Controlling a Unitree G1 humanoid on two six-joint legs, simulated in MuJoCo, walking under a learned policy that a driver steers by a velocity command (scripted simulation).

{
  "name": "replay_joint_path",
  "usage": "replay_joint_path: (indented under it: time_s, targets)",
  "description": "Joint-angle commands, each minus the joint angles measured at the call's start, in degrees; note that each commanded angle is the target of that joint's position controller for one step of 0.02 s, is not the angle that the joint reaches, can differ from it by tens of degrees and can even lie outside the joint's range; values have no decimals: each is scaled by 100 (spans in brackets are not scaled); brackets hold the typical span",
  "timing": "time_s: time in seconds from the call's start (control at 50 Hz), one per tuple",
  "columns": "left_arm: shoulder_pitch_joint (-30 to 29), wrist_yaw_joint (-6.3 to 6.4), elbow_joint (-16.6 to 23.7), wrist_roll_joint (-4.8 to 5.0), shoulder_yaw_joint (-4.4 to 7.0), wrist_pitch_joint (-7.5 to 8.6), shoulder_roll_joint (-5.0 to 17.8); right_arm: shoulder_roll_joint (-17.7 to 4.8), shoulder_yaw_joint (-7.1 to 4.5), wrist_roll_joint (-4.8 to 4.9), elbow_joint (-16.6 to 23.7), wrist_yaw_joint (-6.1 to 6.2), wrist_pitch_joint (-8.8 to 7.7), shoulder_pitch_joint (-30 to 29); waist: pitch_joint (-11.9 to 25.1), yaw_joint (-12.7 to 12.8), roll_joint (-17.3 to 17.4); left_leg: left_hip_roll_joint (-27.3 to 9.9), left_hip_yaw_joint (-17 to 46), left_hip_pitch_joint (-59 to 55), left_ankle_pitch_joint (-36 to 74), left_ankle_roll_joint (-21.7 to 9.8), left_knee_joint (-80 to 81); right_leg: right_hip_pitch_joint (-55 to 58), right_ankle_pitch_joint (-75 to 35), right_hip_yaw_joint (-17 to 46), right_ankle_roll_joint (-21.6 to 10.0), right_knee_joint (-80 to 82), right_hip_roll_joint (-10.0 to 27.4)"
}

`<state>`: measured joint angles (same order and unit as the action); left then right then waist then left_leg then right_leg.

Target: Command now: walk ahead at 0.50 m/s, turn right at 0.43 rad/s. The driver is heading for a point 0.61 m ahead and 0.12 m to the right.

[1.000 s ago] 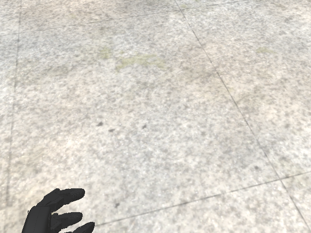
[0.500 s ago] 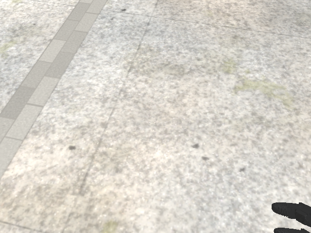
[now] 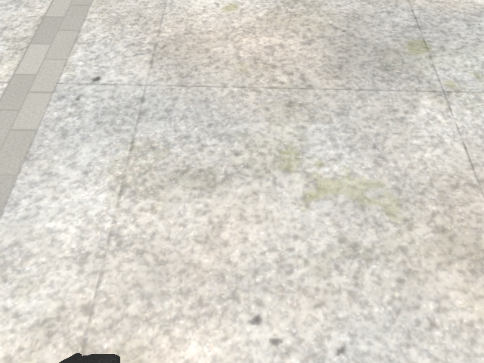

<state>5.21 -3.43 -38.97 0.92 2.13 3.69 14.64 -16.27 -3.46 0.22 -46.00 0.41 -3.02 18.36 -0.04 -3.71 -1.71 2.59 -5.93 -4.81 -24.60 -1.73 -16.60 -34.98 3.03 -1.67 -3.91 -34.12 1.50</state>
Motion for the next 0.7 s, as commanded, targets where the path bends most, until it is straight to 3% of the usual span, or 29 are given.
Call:
replay_joint_path:
  time_s: [0.02,0.04,0.06,0.08,0.1,0.12,0.14,0.16,0.2,0.24,0.32,0.38,0.42,0.46,0.48,0.5,0.52,0.54,0.56,0.58,0.6,0.64,0.7]
  targets:
    - [865,9,301,-20,386,62,962,-1079,-260,38,350,144,70,-192,704,840,685,-1394,16,155,7172,-353,-2221,1664,282,-402,-432,356,-584]
    - [1819,102,146,-22,537,27,1429,-909,-178,-59,484,188,12,-139,1354,1211,147,-1157,-84,1545,5413,-126,-3960,3561,-285,848,-816,325,225]
    - [1824,113,164,30,590,70,1858,-114,84,-219,703,43,-164,581,2010,585,-1321,161,373,4196,-391,274,-6023,5693,387,4066,-2025,714,1665]
    - [2128,146,175,66,482,43,1327,-658,2,-60,686,-72,-371,43,2454,1109,-784,46,1339,4885,-669,220,-6543,6095,1112,4722,-2015,1322,1673]
    - [1827,196,207,20,431,34,1159,-805,-39,154,916,-121,-480,-522,1579,1138,-545,-253,1321,5312,-169,152,-6405,5509,960,3883,-1713,1460,1507]
    - [1452,222,293,7,402,24,1076,-728,6,99,998,-97,-538,-763,1057,926,93,-497,1246,5168,247,125,-5918,4609,492,3309,-1528,1529,1292]
    - [1127,231,367,-10,363,10,964,-738,-29,-38,1020,-57,-534,-881,640,699,331,-633,1167,4867,421,181,-5436,3772,-152,2896,-1434,1636,1106]
    - [963,250,444,-76,313,10,861,-758,-65,-84,1040,-46,-475,-789,498,484,224,-731,1175,4486,513,233,-5232,3201,-562,2635,-1431,1795,963]
    - [813,275,459,-60,309,16,845,-658,-56,-115,1023,-21,-345,-580,339,272,28,-794,1082,4251,550,389,-4737,2601,-873,2362,-1457,1987,815]
    - [850,332,399,-34,341,23,973,-510,0,-143,1064,12,-262,-737,188,259,5,-753,922,4133,884,556,-4088,2066,-1148,1978,-1388,2055,639]
    - [1128,424,233,42,393,-60,1112,-270,107,-117,1221,-24,-288,-1619,142,613,-219,-394,786,3441,2576,650,-2274,1613,-642,1536,-969,1874,162]
    - [1443,428,116,80,400,-122,1116,-405,58,-8,1328,-86,-340,-2012,189,787,-323,-206,917,3226,2774,601,-1604,1977,-96,1978,-858,1591,304]
    - [1509,438,95,81,393,-154,1071,-564,-22,15,1345,-125,-386,-2018,209,735,-391,-176,1058,3121,2447,473,-1275,2385,200,2405,-773,1261,452]
    - [1364,442,136,53,394,-179,1023,-676,-116,28,1250,-131,-437,-1611,252,456,-544,-170,1011,2553,2149,249,-997,2467,157,2628,-632,845,451]
    - [1307,431,190,25,343,-166,862,-806,-198,-16,1153,-100,-461,-1123,516,201,-526,-303,1023,1751,2135,63,-883,2297,-60,2487,-460,320,225]
    - [1262,405,308,-37,225,-129,533,-1105,-295,-119,1096,-47,-480,-284,1212,-174,-52,-1203,1826,366,1904,-332,-988,1676,459,2047,-232,-1113,-88]
    - [1991,417,446,74,128,-76,246,-1526,-395,-207,930,-41,-402,270,1885,61,1661,-2492,4304,-1407,849,-1268,-579,-236,2787,1198,167,-2958,-870]
    - [2108,423,366,132,188,-58,738,-1178,-348,-42,929,-68,-368,319,1756,-3,1764,-2782,5353,-1397,-495,-1405,-248,-1060,3005,1204,276,-3897,-426]
    - [1584,418,386,117,287,-93,1068,-782,-245,-20,1005,-34,-333,75,1039,-161,1124,-2514,4503,-789,-638,-1162,-146,-1274,2439,1183,347,-4217,-194]
    - [1164,420,459,34,294,-116,1042,-668,-192,-67,995,-30,-294,-126,579,-136,696,-2205,3700,-84,9,-971,-87,-1121,2018,996,369,-4153,-39]
    - [916,411,550,-27,292,-97,929,-587,-155,-110,930,-42,-271,-268,257,-35,583,-1961,3195,483,658,-924,31,-1005,1746,977,359,-3914,73]
    - [960,361,551,28,264,-106,696,-412,-86,-129,819,-67,-299,-380,30,208,789,-1630,2466,1117,1396,-888,308,-577,1565,919,330,-3502,225]
    - [804,338,569,-16,184,-133,457,-540,-121,-50,614,-95,-344,-378,-93,322,759,-1602,1892,1345,2594,-1067,520,-493,1475,738,410,-2669,244]
